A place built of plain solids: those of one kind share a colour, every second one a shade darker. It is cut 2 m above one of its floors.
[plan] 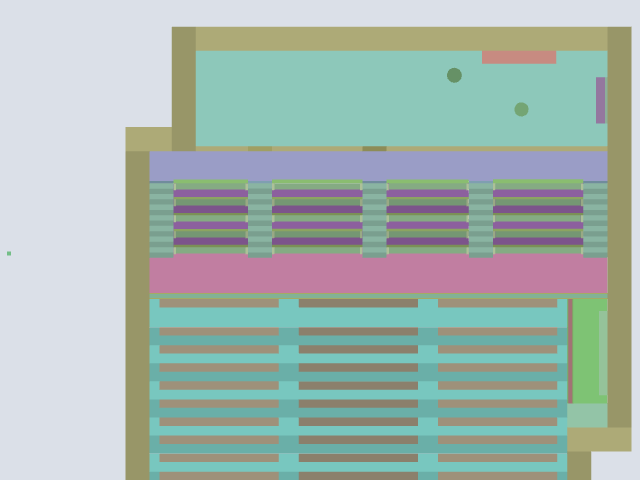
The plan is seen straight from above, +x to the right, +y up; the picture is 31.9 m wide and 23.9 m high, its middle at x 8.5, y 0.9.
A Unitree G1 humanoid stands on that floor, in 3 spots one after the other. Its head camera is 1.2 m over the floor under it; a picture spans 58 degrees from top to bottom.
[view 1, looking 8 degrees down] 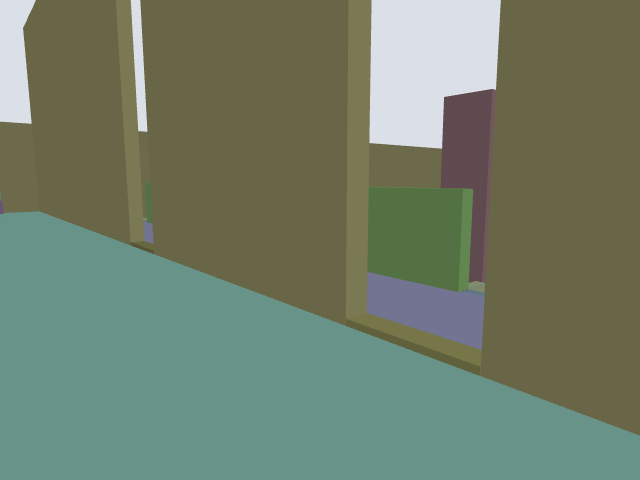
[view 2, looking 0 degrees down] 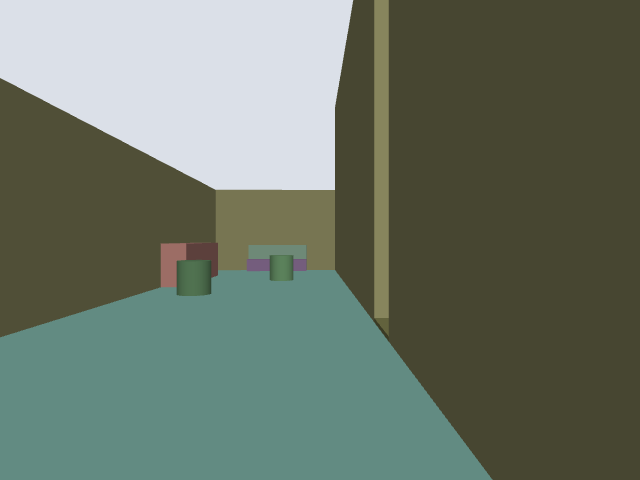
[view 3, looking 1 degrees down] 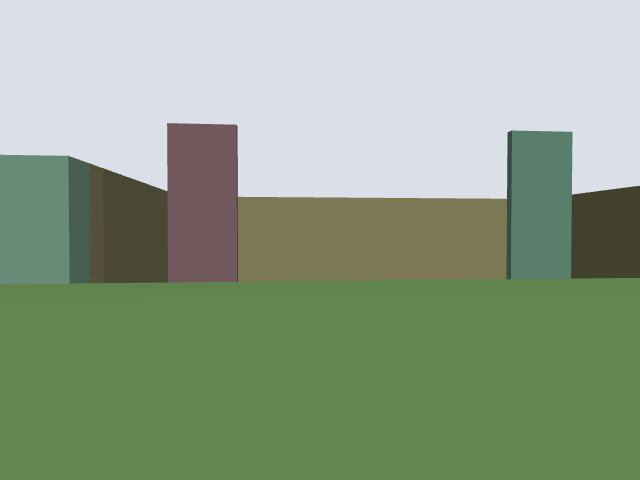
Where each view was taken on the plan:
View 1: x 3.61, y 7.95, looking -40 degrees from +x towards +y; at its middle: wall_plaster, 3.73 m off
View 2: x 5.51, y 6.47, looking -1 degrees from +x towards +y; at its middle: wall_plaster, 17.30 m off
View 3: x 15.26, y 4.62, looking -95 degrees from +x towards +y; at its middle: wall_plaster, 24.76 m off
